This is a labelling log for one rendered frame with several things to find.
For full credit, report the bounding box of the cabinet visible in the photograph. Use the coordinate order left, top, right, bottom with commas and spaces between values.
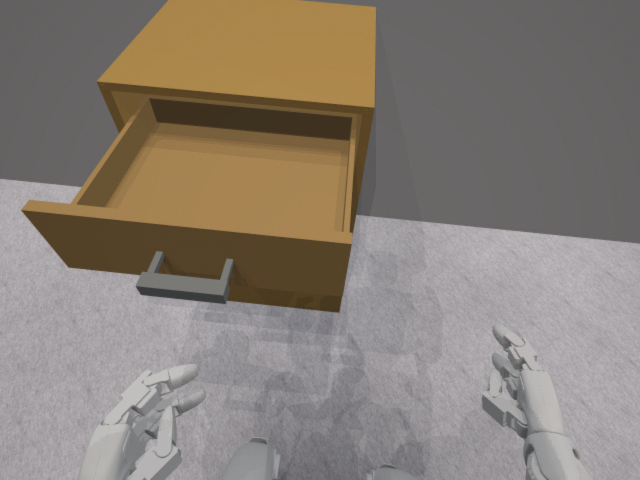
96, 0, 376, 313

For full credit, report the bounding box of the robot left hand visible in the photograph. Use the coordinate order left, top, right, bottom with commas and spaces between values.
77, 364, 206, 480

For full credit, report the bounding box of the handle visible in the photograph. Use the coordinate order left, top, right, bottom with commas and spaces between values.
136, 251, 234, 304

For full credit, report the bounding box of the robot left thigh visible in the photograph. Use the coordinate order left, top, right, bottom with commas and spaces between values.
218, 442, 281, 480

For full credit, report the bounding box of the robot right hand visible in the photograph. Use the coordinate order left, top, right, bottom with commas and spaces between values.
482, 323, 566, 442

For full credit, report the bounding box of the drawer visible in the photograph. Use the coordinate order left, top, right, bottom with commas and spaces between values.
21, 95, 357, 297

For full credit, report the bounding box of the robot right forearm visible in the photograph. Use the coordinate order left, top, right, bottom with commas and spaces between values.
523, 432, 592, 480

